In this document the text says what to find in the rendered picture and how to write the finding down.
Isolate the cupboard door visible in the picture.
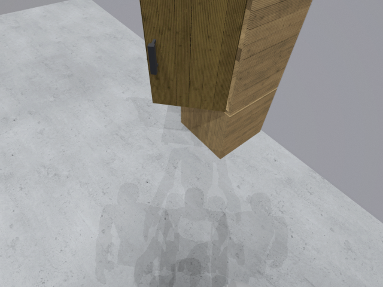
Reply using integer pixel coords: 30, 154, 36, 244
139, 0, 248, 112

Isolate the handle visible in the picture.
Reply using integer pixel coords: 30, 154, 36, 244
147, 39, 158, 75

